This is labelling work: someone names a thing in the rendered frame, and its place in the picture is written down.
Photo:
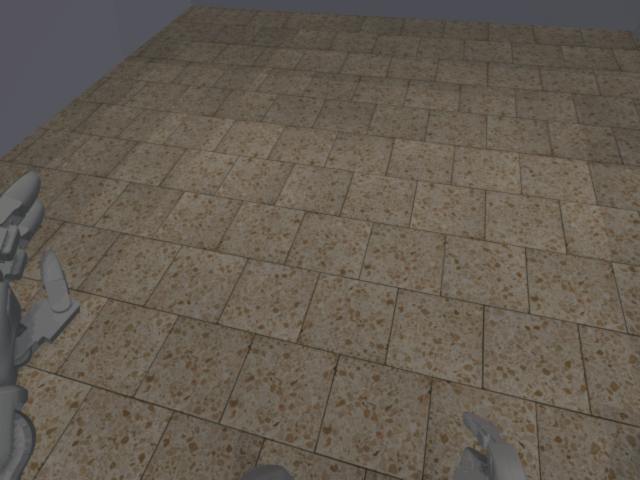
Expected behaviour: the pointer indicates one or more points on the robot left hand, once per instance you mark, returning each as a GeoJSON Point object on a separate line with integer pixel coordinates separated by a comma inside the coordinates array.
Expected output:
{"type": "Point", "coordinates": [20, 218]}

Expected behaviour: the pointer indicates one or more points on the robot right hand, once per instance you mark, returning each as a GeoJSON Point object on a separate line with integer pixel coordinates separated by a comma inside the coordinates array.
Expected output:
{"type": "Point", "coordinates": [502, 461]}

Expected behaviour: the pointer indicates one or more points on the robot left forearm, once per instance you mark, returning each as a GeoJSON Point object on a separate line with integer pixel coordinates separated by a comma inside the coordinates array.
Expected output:
{"type": "Point", "coordinates": [17, 432]}

